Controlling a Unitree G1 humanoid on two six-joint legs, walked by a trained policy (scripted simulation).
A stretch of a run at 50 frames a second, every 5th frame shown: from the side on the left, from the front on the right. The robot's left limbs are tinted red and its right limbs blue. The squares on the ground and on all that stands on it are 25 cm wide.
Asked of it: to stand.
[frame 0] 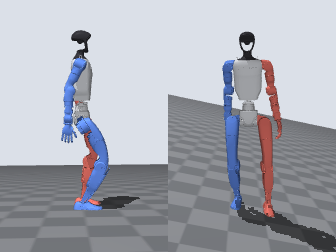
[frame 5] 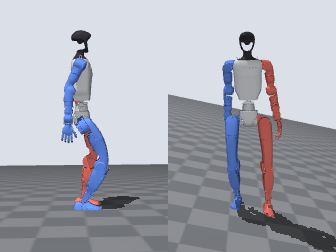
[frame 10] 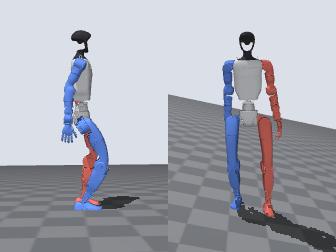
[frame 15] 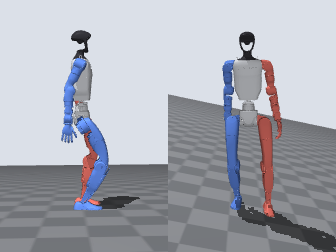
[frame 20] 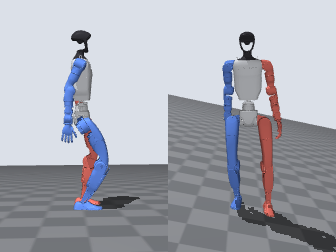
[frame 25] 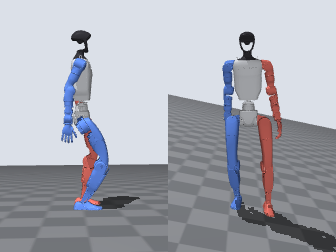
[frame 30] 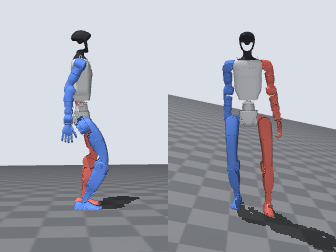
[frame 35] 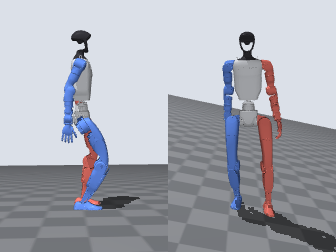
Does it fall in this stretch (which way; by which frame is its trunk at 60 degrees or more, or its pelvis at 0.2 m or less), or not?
no
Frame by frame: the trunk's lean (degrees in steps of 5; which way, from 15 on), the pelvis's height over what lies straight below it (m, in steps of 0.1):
0: 0, 0.8
5: 0, 0.8
10: 0, 0.8
15: 0, 0.8
20: 0, 0.8
25: 0, 0.8
30: 0, 0.8
35: 0, 0.8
